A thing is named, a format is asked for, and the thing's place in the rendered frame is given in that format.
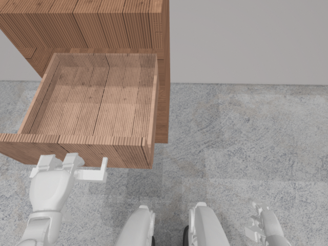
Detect robot right shin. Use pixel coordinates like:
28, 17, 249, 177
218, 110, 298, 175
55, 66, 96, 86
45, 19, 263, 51
188, 202, 207, 246

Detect handle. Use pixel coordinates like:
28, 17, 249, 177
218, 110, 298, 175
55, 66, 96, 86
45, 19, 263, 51
29, 155, 108, 183

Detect right robot hand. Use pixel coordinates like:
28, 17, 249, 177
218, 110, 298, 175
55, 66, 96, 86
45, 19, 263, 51
244, 197, 284, 245

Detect drawer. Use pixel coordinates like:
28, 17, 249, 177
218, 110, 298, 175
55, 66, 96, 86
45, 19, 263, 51
0, 53, 159, 169

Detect right robot thigh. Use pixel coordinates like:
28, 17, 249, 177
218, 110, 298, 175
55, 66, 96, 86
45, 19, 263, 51
189, 206, 230, 246

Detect robot right forearm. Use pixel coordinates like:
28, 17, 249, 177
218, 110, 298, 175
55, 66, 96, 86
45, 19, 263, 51
265, 235, 291, 246

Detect cabinet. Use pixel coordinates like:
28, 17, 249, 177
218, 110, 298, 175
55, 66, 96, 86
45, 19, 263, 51
0, 0, 170, 144

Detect robot left forearm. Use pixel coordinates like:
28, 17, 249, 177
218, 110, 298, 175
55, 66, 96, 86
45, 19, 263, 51
15, 210, 63, 246

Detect left robot hand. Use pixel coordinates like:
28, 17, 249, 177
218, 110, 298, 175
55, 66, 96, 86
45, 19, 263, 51
29, 153, 85, 223

